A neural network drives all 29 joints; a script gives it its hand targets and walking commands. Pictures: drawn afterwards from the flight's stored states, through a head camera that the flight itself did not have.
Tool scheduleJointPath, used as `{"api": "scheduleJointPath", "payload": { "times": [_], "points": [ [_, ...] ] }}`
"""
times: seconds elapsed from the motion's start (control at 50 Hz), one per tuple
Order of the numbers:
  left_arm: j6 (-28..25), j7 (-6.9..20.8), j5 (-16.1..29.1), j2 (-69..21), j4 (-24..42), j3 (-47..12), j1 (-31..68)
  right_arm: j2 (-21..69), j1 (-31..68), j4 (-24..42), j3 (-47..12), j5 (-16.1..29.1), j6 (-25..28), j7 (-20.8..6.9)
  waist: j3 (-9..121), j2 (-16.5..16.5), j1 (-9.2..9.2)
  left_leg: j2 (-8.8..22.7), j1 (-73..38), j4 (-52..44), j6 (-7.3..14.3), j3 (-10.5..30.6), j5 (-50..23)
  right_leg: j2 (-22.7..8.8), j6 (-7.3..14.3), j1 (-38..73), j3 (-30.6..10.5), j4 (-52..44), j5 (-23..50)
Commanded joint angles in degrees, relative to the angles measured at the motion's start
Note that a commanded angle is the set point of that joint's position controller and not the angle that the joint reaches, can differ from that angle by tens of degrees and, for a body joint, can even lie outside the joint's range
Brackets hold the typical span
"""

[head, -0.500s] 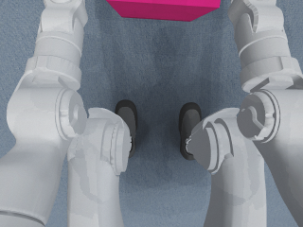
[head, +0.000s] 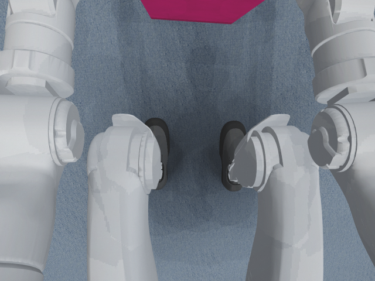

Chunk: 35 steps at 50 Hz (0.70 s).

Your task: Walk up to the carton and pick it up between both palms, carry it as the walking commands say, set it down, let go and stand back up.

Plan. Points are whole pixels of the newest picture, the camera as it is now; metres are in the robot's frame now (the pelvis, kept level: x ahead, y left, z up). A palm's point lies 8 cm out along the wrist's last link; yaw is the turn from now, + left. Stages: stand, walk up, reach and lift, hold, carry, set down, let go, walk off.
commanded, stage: set down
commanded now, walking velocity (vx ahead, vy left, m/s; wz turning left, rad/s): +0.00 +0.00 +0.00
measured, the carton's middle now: out of the picture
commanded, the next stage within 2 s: let go in 1.10 s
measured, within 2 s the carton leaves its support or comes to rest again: neither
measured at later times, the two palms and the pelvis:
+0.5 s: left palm out of the picture +0.57 +0.22 -0.01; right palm out of the picture +0.58 -0.13 +0.00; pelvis +0.00 +0.00 +0.10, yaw +1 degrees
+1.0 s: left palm out of the picture +0.57 +0.23 +0.15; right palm out of the picture +0.57 -0.13 +0.15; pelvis +0.01 +0.00 +0.24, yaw +1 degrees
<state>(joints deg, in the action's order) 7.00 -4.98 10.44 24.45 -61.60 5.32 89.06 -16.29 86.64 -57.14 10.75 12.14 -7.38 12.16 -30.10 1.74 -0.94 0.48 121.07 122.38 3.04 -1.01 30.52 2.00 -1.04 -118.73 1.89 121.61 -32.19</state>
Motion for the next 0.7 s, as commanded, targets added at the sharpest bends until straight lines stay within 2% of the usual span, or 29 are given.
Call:
{"api": "scheduleJointPath", "payload": {
  "times": [0.0,0.06,0.12,0.14,0.16,0.18,0.2,0.24,0.26,0.34,0.36,0.38,0.4,0.46,0.56,0.6,0.68],
  "points": [
    [0.46,-0.21,1.78,13.54,8.69,-0.39,17.87,-6.9,15.85,10.04,-2.59,-0.38,-0.42,1.16,93.83,-3.18,0.14,-2.33,-44.61,-12.31,-2.09,1.71,-15.06,2.68,0.35,30.14,2.38,-11.38,10.36],
    [1.6,0.36,0.85,13.1,5.47,-0.25,18.06,-6.27,16.34,7.94,-2.04,-0.99,-1.68,0.99,88.71,-2.98,0.14,-2.29,-42.19,-15.12,-1.9,1.57,-10.63,2.34,0.45,29.52,2.46,-13.98,6.69],
    [2.73,0.58,0.18,13.73,7.66,0.62,18.54,-7.06,16.01,9.35,-0.72,-2.18,-2.86,1.5,91.97,-2.7,0.79,-2.62,-44.11,-17.31,-1.99,1.26,-9.9,2.54,0.52,33.41,2.49,-16.2,6.8],
    [3.02,0.61,0.66,14.23,9.81,0.9,19.6,-6.91,16.64,11.15,-0.8,-2.0,-3.3,1.7,94.36,-2.06,0.75,-2.84,-45.39,-17.83,-1.83,1.28,-10.89,2.65,0.49,35.07,2.46,-16.7,7.81],
    [3.41,0.49,0.23,14.42,10.89,1.01,20.06,-6.99,16.9,12.47,-0.78,-1.95,-3.73,1.89,95.99,-3.1,0.56,-2.91,-46.97,-18.41,-1.84,1.08,-11.06,2.73,0.66,35.94,2.33,-17.53,8.03],
    [3.92,0.52,-0.02,14.28,10.19,1.33,19.69,-6.49,16.55,11.8,-1.05,-1.99,-4.37,1.86,95.26,-2.43,0.26,-3.09,-47.09,-19.53,-1.72,1.35,-10.9,2.86,0.52,35.66,2.51,-18.23,7.73],
    [4.2,0.51,-0.04,14.72,12.59,1.82,19.49,-6.92,16.79,14.78,-0.48,-2.21,-4.62,2.17,98.59,-2.36,0.29,-3.34,-48.73,-19.98,-1.64,1.35,-12.36,2.83,0.55,37.79,2.36,-18.96,9.2],
    [5.04,0.68,-0.7,14.36,11.2,2.65,18.39,-6.58,15.97,14.25,-0.26,-2.6,-5.65,2.28,97.97,-2.89,-0.16,-3.51,-49.11,-21.74,-1.61,1.41,-12.33,2.85,0.59,37.64,1.97,-20.73,9.15],
    [5.24,0.89,-0.5,14.15,12.36,3.16,17.83,-6.09,15.44,15.3,-0.17,-2.94,-5.96,2.31,99.1,-1.82,-0.13,-3.74,-49.03,-22.61,-1.42,1.35,-13.29,3.02,0.52,39.49,1.8,-21.69,10.28],
    [6.37,1.36,-1.85,14.77,14.88,4.83,16.36,-5.45,14.43,18.81,0.19,-3.02,-7.49,2.35,104.0,-2.15,-0.53,-4.19,-53.23,-26.69,-1.13,1.73,-16.07,3.41,0.36,42.48,1.36,-25.63,12.64],
    [6.69,1.44,-2.48,14.8,15.11,5.2,15.35,-5.84,14.34,20.24,0.68,-3.18,-7.77,2.37,105.84,-3.16,-0.93,-4.33,-54.96,-27.7,-1.09,1.85,-17.81,3.53,0.36,43.37,1.14,-26.56,14.02],
    [6.91,1.58,-2.37,14.84,16.26,5.34,15.27,-5.7,12.88,19.96,1.07,-3.93,-8.15,2.36,106.88,-2.49,0.35,-4.43,-56.69,-28.63,-1.04,2.36,-18.98,3.75,0.24,43.44,1.52,-27.53,14.77],
    [7.26,1.73,-2.73,14.42,17.26,5.67,14.57,-5.47,12.13,21.24,1.04,-3.71,-8.46,2.38,109.24,-3.53,-0.09,-4.52,-58.88,-29.54,-1.17,2.32,-20.42,3.8,0.33,44.76,1.33,-28.52,15.9],
    [7.88,2.07,-3.01,14.79,18.89,5.85,14.25,-5.57,11.23,23.31,2.09,-4.2,-9.08,2.33,112.08,-4.21,1.04,-4.85,-63.5,-32.34,-1.26,2.98,-23.07,4.18,0.07,46.06,1.56,-31.34,17.36],
    [8.65,2.61,-3.02,14.4,21.12,5.93,12.42,-5.45,9.29,25.43,1.97,-4.03,-9.76,1.95,114.64,-5.16,1.01,-4.92,-70.92,-37.03,-1.47,3.58,-28.62,4.17,0.11,48.86,1.43,-36.49,20.36],
    [8.93,2.88,-2.83,14.05,20.28,5.97,12.05,-5.61,8.73,25.28,2.23,-4.51,-10.01,1.84,113.39,-5.08,1.52,-4.87,-72.38,-39.41,-1.59,3.72,-28.97,4.24,0.05,50.06,1.49,-38.8,20.36],
    [8.96,3.25,-2.86,14.09,19.78,5.84,11.58,-5.64,8.35,25.21,2.22,-4.42,-10.03,1.5,112.94,-5.02,1.17,-4.77,-76.1,-43.99,-1.57,4.13,-29.03,3.94,0.01,53.37,1.0,-43.44,20.46]
  ]
}}
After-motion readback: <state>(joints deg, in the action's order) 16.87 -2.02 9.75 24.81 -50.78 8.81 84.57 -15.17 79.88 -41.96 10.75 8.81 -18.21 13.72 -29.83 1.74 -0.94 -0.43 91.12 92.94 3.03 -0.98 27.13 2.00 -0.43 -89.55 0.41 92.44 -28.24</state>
